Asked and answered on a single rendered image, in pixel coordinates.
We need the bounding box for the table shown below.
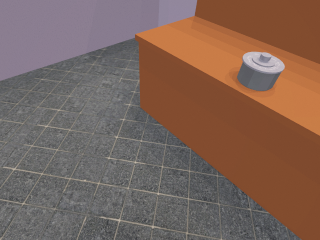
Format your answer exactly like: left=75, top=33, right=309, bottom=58
left=135, top=0, right=320, bottom=240

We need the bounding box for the lid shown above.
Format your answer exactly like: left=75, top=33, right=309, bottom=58
left=242, top=51, right=285, bottom=74

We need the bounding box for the knob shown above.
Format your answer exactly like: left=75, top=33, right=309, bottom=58
left=259, top=52, right=272, bottom=61

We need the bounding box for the pot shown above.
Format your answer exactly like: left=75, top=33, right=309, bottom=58
left=237, top=62, right=281, bottom=91

